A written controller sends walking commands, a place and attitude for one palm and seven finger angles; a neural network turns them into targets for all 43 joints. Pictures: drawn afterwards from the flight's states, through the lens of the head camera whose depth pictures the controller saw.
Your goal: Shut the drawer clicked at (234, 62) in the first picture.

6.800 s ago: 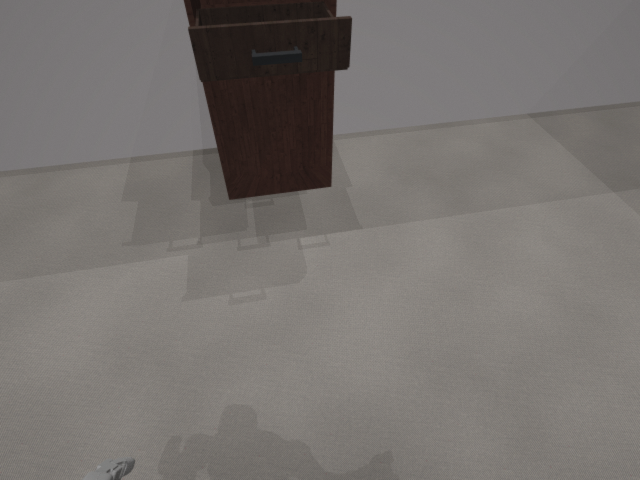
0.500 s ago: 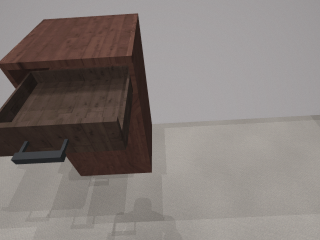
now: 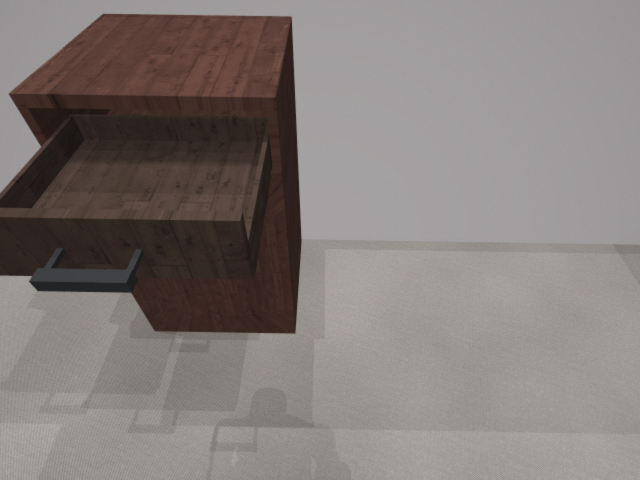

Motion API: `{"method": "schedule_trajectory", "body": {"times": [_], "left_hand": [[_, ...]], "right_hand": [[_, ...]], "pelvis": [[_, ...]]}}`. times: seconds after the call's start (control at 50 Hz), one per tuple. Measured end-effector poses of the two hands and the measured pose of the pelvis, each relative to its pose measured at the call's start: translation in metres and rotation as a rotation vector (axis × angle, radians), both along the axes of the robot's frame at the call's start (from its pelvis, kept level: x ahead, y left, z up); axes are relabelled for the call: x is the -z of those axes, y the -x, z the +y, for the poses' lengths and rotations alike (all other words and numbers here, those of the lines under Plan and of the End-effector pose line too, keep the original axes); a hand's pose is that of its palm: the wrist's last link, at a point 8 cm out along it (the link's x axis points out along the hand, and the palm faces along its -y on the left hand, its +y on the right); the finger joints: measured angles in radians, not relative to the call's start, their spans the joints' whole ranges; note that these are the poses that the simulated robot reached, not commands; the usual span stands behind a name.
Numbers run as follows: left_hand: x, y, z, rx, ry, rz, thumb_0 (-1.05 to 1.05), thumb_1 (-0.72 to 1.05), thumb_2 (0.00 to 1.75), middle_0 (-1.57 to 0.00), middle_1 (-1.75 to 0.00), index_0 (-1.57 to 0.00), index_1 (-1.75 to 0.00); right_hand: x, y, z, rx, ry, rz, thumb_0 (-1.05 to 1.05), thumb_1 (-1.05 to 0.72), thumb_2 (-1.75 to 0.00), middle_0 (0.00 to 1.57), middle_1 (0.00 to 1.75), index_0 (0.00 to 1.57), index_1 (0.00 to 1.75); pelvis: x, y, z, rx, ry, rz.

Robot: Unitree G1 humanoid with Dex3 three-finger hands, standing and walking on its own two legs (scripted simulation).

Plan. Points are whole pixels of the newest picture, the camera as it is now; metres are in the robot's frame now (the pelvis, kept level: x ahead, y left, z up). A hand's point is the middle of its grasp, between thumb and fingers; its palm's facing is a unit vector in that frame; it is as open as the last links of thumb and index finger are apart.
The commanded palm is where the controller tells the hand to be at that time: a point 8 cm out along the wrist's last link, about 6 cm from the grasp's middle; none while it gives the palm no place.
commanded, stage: look again from close up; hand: left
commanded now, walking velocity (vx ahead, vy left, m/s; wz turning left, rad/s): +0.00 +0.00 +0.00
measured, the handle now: (91, 267) +0.39 +0.38 +0.02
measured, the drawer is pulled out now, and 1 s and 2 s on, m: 0.30 0.30 0.30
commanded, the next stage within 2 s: shuffle to correct the standing spot in 0.64 s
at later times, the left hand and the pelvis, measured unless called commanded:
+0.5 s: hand out of the picture +0.06 +0.24 -0.18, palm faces +0.04 -0.98 -0.21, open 7.3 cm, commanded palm none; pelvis +0.01 +0.06 -0.01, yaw +0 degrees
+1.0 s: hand out of the picture -0.02 +0.24 -0.18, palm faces +0.06 -0.98 -0.20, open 7.3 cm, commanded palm none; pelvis +0.02 +0.07 -0.01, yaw +1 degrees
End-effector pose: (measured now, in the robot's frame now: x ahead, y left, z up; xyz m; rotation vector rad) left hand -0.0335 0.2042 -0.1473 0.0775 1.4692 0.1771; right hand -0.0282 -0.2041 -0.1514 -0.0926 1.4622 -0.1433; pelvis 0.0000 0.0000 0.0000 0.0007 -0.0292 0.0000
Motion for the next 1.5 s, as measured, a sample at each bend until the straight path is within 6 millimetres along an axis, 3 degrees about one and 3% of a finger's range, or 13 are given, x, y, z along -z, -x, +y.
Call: {"method": "schedule_trajectory", "body": {"times": [0.12, 0.2, 0.32, 0.48, 0.58, 0.7, 0.86, 0.98, 1.06, 1.18, 1.26, 1.42, 1.5], "left_hand": [[0.001, -0.005, 0.005, 0.019, 0.007, -0.011, 0.01, 0.91, 0.9, -0.2, -0.3, -0.2, -0.3], [0.004, -0.02, 0.022, 0.054, -0.016, -0.06, 0.01, 0.91, 0.9, -0.2, -0.3, -0.2, -0.3], [0.009, -0.055, 0.056, 0.055, -0.045, -0.163, 0.01, 0.91, 0.9, -0.2, -0.3, -0.2, -0.3], [0.0, -0.086, 0.086, 0.077, -0.059, -0.252, 0.0, 0.91, 0.9, -0.2, -0.3, -0.2, -0.3], [-0.003, -0.078, 0.095, 0.081, -0.062, -0.221, 0.0, 0.91, 0.9, -0.2, -0.3, -0.2, -0.3], [-0.001, -0.051, 0.099, 0.075, -0.056, -0.132, 0.0, 0.91, 0.9, -0.2, -0.3, -0.2, -0.3], [0.002, -0.017, 0.092, 0.06, -0.04, -0.037, 0.01, 0.91, 0.9, -0.2, -0.3, -0.2, -0.3], [0.001, -0.008, 0.085, 0.023, -0.043, -0.013, 0.01, 0.91, 0.9, -0.2, -0.3, -0.2, -0.3], [0.004, -0.005, 0.083, -0.032, -0.048, -0.017, 0.01, 0.91, 0.9, -0.2, -0.3, -0.2, -0.3], [0.015, -0.004, 0.093, -0.066, -0.019, 0.018, 0.0, 0.91, 0.9, -0.2, -0.3, -0.2, -0.3], [0.013, -0.03, 0.105, -0.021, -0.018, 0.03, 0.01, 0.91, 0.9, -0.2, -0.3, -0.2, -0.3], [-0.009, -0.137, 0.121, 0.052, -0.088, -0.165, 0.01, 0.93, 0.9, -0.2, -0.3, -0.2, -0.3], [-0.008, -0.174, 0.122, 0.06, -0.128, -0.244, 0.01, 0.94, 0.9, -0.2, -0.3, -0.2, -0.3]], "right_hand": [[-0.002, 0.018, 0.008, 0.012, -0.003, 0.045, 0.01, -0.91, -0.9, 0.2, 0.3, 0.2, 0.3], [-0.001, 0.017, 0.006, 0.015, 0.024, 0.015, 0.01, -0.91, -0.9, 0.2, 0.3, 0.2, 0.3], [-0.003, -0.001, 0.01, 0.02, 0.082, -0.059, 0.01, -0.91, -0.9, 0.2, 0.3, 0.2, 0.3], [-0.004, -0.037, 0.045, -0.012, 0.056, -0.166, 0.01, -0.91, -0.9, 0.2, 0.3, 0.2, 0.3], [-0.003, -0.044, 0.055, -0.021, 0.05, -0.172, 0.02, -0.94, -0.9, 0.2, 0.3, 0.2, 0.3], [-0.003, -0.04, 0.061, -0.017, 0.044, -0.151, 0.02, -0.93, -0.9, 0.2, 0.3, 0.2, 0.3], [0.001, -0.023, 0.061, -0.009, 0.03, -0.086, 0.01, -0.92, -0.9, 0.2, 0.3, 0.2, 0.3], [0.009, -0.017, 0.053, -0.022, 0.015, -0.019, 0.01, -0.91, -0.9, 0.2, 0.3, 0.2, 0.3], [0.009, -0.028, 0.048, -0.057, 0.026, 0.007, 0.01, -0.91, -0.9, 0.2, 0.3, 0.2, 0.3], [0.002, -0.075, 0.052, -0.094, 0.068, -0.085, 0.01, -0.91, -0.9, 0.2, 0.3, 0.2, 0.3], [0.002, -0.091, 0.062, -0.056, 0.072, -0.147, 0.01, -0.91, -0.9, 0.2, 0.3, 0.2, 0.3], [0.01, -0.099, 0.086, -0.035, -0.021, -0.082, 0.01, -0.91, -0.9, 0.2, 0.3, 0.2, 0.3], [0.025, -0.108, 0.088, -0.025, -0.052, -0.035, 0.01, -0.91, -0.9, 0.2, 0.3, 0.2, 0.3]], "pelvis": [[0.0, 0.0, 0.006, -0.001, 0.0, 0.006], [0.006, 0.0, 0.014, -0.012, 0.012, 0.022], [0.01, -0.009, 0.035, -0.016, 0.023, 0.018], [0.007, -0.012, 0.061, -0.002, 0.015, -0.002], [0.006, -0.011, 0.073, 0.006, 0.007, -0.007], [0.004, -0.008, 0.079, 0.014, 0.0, -0.012], [0.005, -0.007, 0.079, 0.014, -0.005, -0.017], [0.009, -0.016, 0.073, -0.004, -0.002, -0.006], [0.012, -0.024, 0.073, -0.032, 0.012, 0.005], [0.017, -0.04, 0.087, -0.047, 0.003, -0.002], [0.016, -0.054, 0.096, -0.011, -0.012, -0.006], [0.008, -0.086, 0.096, -0.007, -0.029, 0.004], [0.018, -0.104, 0.09, -0.013, -0.031, 0.002]]}}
